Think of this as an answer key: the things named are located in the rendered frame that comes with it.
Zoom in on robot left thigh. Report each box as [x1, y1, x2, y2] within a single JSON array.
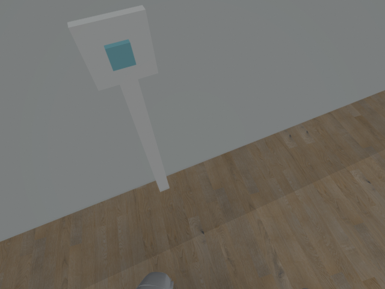
[[136, 272, 174, 289]]

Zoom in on panel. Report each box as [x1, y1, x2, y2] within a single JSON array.
[[67, 5, 170, 192]]

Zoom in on button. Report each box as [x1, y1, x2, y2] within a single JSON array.
[[104, 39, 136, 71]]

